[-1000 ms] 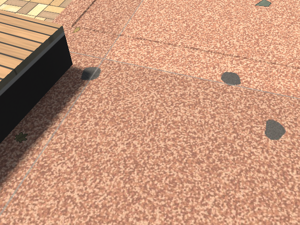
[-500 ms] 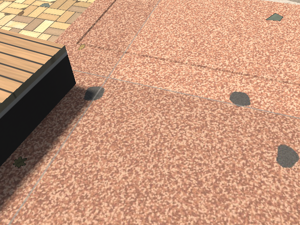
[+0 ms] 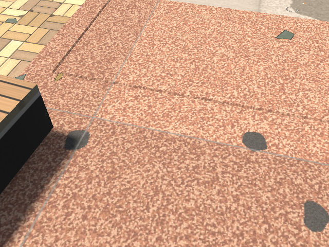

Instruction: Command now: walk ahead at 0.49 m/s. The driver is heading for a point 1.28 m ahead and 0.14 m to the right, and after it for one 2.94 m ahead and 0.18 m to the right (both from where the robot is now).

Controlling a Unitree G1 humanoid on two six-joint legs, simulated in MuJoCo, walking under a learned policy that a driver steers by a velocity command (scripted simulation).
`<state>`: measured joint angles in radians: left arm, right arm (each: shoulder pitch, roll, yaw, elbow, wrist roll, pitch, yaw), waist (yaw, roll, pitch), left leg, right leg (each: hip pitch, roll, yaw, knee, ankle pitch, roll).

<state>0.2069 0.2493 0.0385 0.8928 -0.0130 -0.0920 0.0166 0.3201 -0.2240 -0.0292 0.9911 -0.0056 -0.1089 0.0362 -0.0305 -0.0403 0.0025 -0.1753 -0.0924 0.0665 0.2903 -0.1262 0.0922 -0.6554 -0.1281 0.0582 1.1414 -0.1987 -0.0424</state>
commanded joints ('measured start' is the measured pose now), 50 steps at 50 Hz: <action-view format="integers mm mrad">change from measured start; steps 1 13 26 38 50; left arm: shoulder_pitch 35 -121 -75 10 17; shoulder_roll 46 81 90 50 36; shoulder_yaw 14 23 10 3 6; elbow -42 -106 -19 53 109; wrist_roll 12 12 45 21 15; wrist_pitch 4 -33 -2 61 74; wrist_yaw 7 -44 -25 14 11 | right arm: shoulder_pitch -38 71 46 -83 -45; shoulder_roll -131 -173 -47 -78 -68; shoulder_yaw -20 -30 -3 -25 -22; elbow -54 -5 -19 15 67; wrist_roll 1 19 2 -3 7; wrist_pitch -17 42 98 86 83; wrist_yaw -20 -49 -82 -77 -81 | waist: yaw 46 36 -24 49 28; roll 79 123 -67 148 51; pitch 54 -7 -140 37 -10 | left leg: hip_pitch -98 183 -120 -174 -62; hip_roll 281 290 160 172 148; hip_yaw -213 -147 -101 -126 -93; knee -207 98 506 79 151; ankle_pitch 67 470 -210 -176 47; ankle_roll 170 48 -129 -67 -71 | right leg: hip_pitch -32 216 352 414 463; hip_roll -42 105 -79 108 99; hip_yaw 2 -78 22 -62 -67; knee -136 -676 -866 -767 -714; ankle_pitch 153 215 564 -74 137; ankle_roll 28 -26 -201 -17 -17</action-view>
